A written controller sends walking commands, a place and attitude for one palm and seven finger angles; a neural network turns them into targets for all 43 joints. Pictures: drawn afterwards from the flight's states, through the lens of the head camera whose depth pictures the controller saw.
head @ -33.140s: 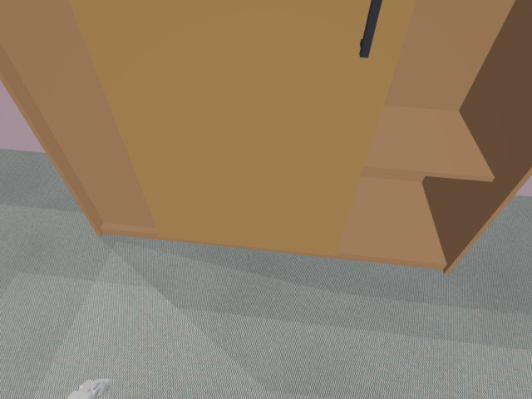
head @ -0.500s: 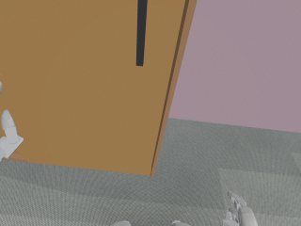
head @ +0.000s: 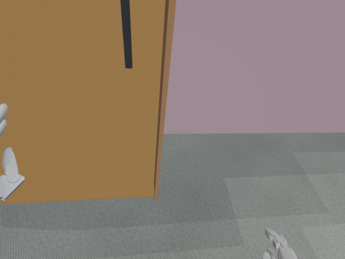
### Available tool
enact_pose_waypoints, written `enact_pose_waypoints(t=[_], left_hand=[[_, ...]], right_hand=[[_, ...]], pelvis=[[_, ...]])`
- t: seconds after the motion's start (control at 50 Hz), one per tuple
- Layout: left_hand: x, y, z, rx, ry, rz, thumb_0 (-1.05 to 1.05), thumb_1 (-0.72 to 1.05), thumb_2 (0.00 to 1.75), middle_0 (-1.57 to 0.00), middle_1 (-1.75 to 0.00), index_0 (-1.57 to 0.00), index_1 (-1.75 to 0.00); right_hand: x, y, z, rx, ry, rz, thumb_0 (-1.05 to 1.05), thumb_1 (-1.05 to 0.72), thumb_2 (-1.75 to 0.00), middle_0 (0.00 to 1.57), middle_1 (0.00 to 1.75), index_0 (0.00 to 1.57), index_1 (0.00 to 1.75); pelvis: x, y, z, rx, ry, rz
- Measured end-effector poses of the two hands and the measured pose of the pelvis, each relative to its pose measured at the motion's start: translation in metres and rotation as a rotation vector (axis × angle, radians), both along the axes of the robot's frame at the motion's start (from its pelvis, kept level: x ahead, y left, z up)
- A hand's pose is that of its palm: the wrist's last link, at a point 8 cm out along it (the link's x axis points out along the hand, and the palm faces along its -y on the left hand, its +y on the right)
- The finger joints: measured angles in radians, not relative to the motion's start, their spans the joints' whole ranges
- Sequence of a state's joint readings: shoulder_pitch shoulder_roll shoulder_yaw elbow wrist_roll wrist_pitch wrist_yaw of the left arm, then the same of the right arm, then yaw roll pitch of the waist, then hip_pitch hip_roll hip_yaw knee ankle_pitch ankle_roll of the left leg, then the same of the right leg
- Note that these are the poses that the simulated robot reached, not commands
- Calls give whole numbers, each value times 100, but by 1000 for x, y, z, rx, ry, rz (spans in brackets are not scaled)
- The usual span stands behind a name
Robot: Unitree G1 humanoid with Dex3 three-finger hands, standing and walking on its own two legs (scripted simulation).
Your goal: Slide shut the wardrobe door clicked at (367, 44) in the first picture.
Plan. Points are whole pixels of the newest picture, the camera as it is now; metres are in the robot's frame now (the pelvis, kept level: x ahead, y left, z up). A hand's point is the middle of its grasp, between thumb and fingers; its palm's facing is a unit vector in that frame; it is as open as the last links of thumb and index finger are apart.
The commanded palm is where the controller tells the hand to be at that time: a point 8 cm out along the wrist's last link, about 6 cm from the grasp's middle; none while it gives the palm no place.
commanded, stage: stop stepping back and stand still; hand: left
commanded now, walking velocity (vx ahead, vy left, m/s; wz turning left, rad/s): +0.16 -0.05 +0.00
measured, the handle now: (127, 25) +0.57 +0.16 +0.27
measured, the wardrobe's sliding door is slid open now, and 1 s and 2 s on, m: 0.00 0.00 0.00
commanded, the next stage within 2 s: let the arm hang, fingers relaxed in 0.70 s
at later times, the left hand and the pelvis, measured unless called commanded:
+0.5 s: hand out of the picture +0.13 +0.30 +0.16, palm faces +0.52 -0.80 -0.31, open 7.5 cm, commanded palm +0.07 +0.33 +0.19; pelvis -0.06 +0.03 -0.01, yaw +2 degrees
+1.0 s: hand out of the picture +0.10 +0.25 -0.10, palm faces +0.12 -0.95 -0.28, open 7.4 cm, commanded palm none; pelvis -0.05 +0.04 +0.00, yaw +5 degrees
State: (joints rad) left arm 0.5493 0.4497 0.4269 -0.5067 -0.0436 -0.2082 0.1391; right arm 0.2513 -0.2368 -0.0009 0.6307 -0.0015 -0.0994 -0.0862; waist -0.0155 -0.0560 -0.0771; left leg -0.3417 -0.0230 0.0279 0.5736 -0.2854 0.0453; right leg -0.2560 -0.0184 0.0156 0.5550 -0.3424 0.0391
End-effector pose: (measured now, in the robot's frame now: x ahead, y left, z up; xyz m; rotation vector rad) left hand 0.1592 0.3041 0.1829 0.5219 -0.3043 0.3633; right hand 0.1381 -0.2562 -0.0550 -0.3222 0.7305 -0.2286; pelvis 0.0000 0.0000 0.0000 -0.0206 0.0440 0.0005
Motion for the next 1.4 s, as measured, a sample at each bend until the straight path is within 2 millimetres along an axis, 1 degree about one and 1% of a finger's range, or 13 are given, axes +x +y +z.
enact_pose_waypoints(t=[0.08, 0.16, 0.26, 0.34, 0.5, 0.66, 0.8, 0.84, 0.92, 1.0, 1.08, 1.2, 1.4], left_hand=[[-14, 9, -11, -57, 22, 32, 2, 89, 90, -21, -31, -21, -30], [-35, 2, 1, -48, -6, 14, 2, 89, 90, -21, -31, -21, -30], [-66, -4, 15, 28, -34, 12, 2, 89, 90, -21, -31, -21, -30], [-83, 8, 12, -10, -53, 65, 2, 89, 90, -21, -31, -21, -30], [-73, 34, -17, -114, -56, 112, 2, 89, 90, -21, -30, -20, -30], [-71, 18, 18, 63, -71, 25, 2, 89, 90, -21, -30, -20, -30], [-69, 37, 7, 16, -28, 84, 1, 89, 90, -21, -31, -21, -30], [-56, 49, -26, -19, 82, 102, 1, 89, 90, -21, -30, -20, -30], [-41, 51, -153, -275, 609, 175, 0, 90, 90, -20, -30, -19, -29], [-75, -6, -256, -468, 1057, 128, 1, 91, 90, -19, -30, -19, -29], [-131, -69, -316, -595, 1319, 55, 1, 91, 90, -20, -30, -19, -29], [-169, -55, -325, -617, 1402, 184, -5, 100, 90, -21, -30, -21, -30], [-198, -24, -307, -566, 1528, 308, 0, 93, 90, -20, -30, -20, -29]], right_hand=[[-20, 1, 8, -16, -16, -17, 2, -90, -90, 20, 29, 20, 30], [-36, 13, 13, 13, -42, 15, 2, -90, -90, 20, 29, 20, 30], [-47, 24, 1, 64, -28, 57, 2, -90, -90, 20, 30, 20, 30], [-55, 28, -7, 69, 31, 68, 2, -90, -90, 21, 30, 21, 30], [-58, 42, -14, 21, -12, 44, 2, -90, -90, 21, 30, 21, 30], [-58, 70, -17, 134, -21, 94, 2, -90, -90, 20, 30, 20, 30], [-46, 66, -29, 105, 68, 96, 2, -90, -90, 21, 30, 21, 30], [-42, 63, -38, 103, 72, 121, 2, -90, -90, 21, 30, 21, 30], [-46, 57, -55, 101, 161, 114, 1, -90, -90, 20, 30, 20, 30], [-68, 50, -54, 93, 235, 92, 1, -90, -90, 20, 30, 20, 30], [-92, 33, -63, 94, 331, 48, 1, -90, -90, 20, 30, 21, 30], [-131, 22, -73, 90, 518, -6, 1, -90, -90, 20, 29, 20, 30], [-170, 44, -77, 161, 650, -35, 1, -91, -90, 20, 29, 20, 30]], pelvis=[[-18, 4, 3, 18, -35, -6], [-34, 3, 9, 3, -54, 7], [-50, 0, 7, -3, -54, 12], [-58, 5, 7, 8, -58, 5], [-64, 29, -7, 9, -81, 32], [-59, 21, -3, 14, -81, 27], [-49, 33, -3, 2, -67, 38], [-47, 41, -10, -7, -46, 64], [-48, 46, -10, 12, -27, 100], [-50, 37, -5, 29, -40, 87], [-50, 21, -11, 48, -45, 59], [-52, 16, -7, -2, -53, 102], [-47, 20, 9, 14, -53, 86]])
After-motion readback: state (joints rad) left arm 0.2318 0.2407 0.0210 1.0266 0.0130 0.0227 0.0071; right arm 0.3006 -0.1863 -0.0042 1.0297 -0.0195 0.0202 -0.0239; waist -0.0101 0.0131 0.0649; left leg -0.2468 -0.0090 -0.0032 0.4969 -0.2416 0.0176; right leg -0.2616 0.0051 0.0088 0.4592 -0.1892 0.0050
